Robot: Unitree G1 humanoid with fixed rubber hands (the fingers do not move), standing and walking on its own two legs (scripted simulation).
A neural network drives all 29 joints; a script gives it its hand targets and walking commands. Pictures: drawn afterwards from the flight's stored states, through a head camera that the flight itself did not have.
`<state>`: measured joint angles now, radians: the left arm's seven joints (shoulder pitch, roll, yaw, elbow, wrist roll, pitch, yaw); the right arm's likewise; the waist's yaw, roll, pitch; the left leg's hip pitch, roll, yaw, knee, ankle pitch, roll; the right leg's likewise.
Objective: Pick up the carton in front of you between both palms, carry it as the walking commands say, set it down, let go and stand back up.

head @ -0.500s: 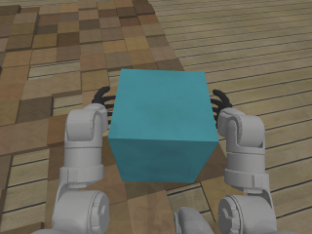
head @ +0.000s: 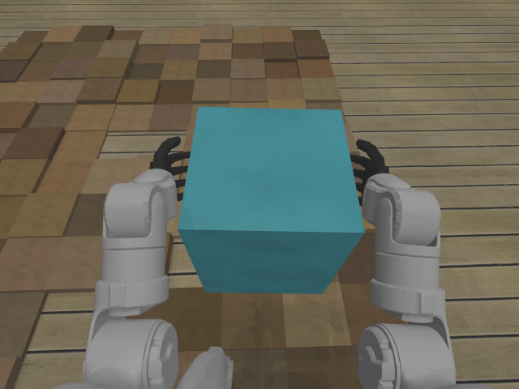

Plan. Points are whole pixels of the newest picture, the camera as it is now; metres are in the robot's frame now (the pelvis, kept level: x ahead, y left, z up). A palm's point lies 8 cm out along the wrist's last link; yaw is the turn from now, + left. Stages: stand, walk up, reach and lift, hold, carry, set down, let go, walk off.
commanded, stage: carry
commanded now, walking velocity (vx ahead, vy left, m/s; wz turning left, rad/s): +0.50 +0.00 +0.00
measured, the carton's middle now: (266, 209) +0.37 +0.03 +0.04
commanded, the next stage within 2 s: none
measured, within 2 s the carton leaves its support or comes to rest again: neither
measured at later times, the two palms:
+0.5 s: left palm (204, 96) +0.60 +0.17 +0.08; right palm (357, 109) +0.58 -0.13 +0.09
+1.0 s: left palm (227, 3) +0.93 +0.17 +0.12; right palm (347, 8) +0.93 -0.13 +0.12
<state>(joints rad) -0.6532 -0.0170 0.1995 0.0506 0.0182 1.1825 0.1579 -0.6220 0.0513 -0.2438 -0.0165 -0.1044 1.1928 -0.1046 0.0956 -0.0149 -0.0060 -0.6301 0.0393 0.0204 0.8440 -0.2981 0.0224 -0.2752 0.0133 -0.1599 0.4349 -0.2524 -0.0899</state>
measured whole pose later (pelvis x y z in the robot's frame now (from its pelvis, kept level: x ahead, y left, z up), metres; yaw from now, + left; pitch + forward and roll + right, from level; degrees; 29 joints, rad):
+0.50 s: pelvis +0.31 +0.04 +0.00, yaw -3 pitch +5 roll -2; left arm -0.21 -0.14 0.12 -0.31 0.11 1.19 0.10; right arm -0.21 0.14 -0.16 -0.31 -0.09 1.17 -0.09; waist -0.02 0.00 -0.08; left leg -0.07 0.00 0.13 0.26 -0.35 0.06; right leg -0.62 -0.06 -0.11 0.67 -0.17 0.01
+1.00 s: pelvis +0.62 +0.02 +0.00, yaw -1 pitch +4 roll +0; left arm -0.40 -0.05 0.12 -0.09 0.06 1.20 0.11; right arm -0.39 0.05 -0.14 -0.13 -0.10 1.21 -0.10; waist 0.05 0.02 -0.14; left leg -0.63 0.10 0.08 0.67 -0.10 0.02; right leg -0.06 0.00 -0.17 0.32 -0.36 -0.03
